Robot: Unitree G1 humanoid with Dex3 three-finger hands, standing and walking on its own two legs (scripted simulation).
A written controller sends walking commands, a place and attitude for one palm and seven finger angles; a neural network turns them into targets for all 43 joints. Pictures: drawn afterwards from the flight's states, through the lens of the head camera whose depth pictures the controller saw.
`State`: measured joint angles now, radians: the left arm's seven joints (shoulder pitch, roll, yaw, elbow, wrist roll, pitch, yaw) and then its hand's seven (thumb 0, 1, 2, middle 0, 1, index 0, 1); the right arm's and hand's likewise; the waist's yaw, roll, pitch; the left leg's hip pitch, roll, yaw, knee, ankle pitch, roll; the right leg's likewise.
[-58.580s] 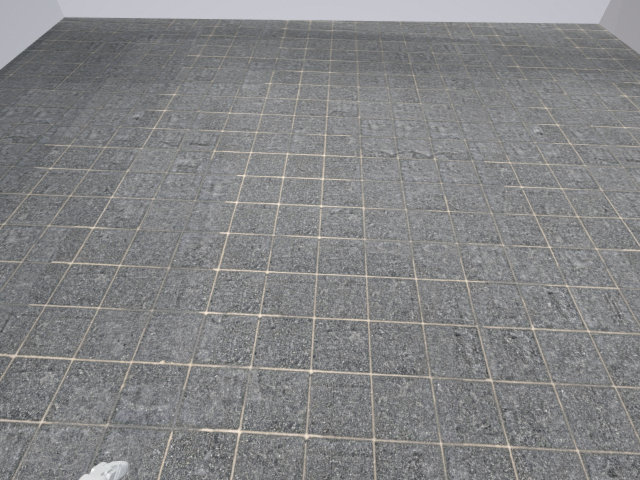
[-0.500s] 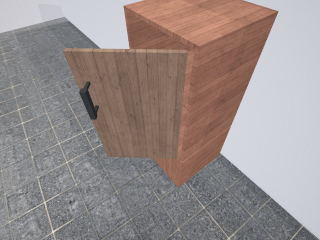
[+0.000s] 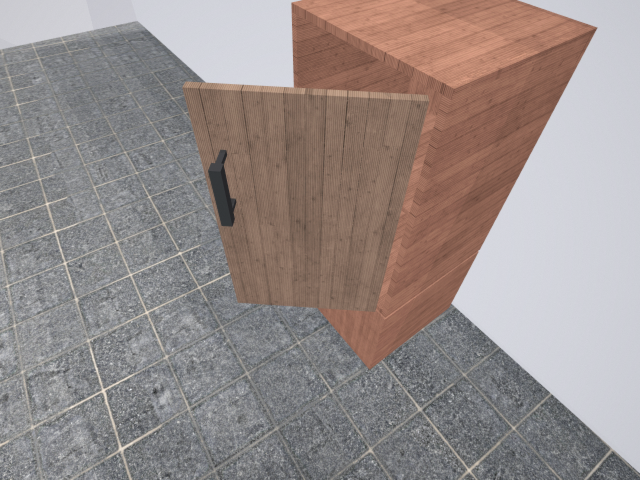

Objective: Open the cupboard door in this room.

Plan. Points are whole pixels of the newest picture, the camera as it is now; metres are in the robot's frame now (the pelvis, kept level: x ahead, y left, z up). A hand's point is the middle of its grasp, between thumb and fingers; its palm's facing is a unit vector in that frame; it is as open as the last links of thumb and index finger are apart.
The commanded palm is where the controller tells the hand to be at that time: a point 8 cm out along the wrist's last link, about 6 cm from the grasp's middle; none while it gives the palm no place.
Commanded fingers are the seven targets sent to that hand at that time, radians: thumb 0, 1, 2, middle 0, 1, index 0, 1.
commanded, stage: come to a stop and stand still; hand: left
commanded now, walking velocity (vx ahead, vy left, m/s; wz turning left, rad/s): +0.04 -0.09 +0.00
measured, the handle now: (225, 188) +0.56 +0.20 +0.02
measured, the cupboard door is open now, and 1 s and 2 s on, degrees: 49 49 49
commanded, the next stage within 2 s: look again from close up in 1.08 s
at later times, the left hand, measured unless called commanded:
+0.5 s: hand out of the picture +0.05 +0.15 -0.17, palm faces -0.01 -0.97 -0.24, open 7.3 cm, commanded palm none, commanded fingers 0.00 0.90 0.90 -0.20 -0.30 -0.20 -0.30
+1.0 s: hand out of the picture +0.04 +0.12 -0.18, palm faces +0.01 -0.98 -0.20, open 7.4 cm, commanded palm none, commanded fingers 0.00 0.90 0.90 -0.20 -0.30 -0.20 -0.30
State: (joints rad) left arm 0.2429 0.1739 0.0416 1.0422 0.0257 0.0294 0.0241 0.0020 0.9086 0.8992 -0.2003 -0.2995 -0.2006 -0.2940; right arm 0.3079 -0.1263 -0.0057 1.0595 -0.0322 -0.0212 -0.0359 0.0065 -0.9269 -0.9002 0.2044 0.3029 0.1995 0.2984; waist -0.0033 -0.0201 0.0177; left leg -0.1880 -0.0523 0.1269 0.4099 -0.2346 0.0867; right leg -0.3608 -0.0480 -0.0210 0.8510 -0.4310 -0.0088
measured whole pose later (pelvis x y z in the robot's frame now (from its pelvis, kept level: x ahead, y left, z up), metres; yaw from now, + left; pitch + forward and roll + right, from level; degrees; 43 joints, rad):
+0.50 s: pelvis +0.03 -0.03 -0.01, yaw -1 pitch +0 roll +0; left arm 0.28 0.15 -0.02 1.09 0.01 -0.03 0.05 0.00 0.93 0.90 -0.20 -0.30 -0.20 -0.29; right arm 0.29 -0.16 0.01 1.10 -0.02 -0.02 -0.03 0.00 -0.92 -0.90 0.20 0.30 0.20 0.30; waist -0.02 0.04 0.01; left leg -0.18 0.01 0.12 0.52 -0.34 0.02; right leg -0.19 0.01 -0.04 0.54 -0.35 -0.03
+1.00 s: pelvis +0.04 -0.05 +0.00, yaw -1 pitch +0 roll +0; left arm 0.30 0.15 -0.01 1.11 0.01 -0.03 0.04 0.00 0.91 0.90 -0.20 -0.30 -0.20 -0.29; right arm 0.24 -0.16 0.01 1.14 -0.01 -0.02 -0.04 0.00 -0.92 -0.90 0.20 0.30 0.20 0.30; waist 0.01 -0.01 0.02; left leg -0.13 0.04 0.11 0.45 -0.31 -0.01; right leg -0.13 0.04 -0.05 0.45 -0.32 -0.06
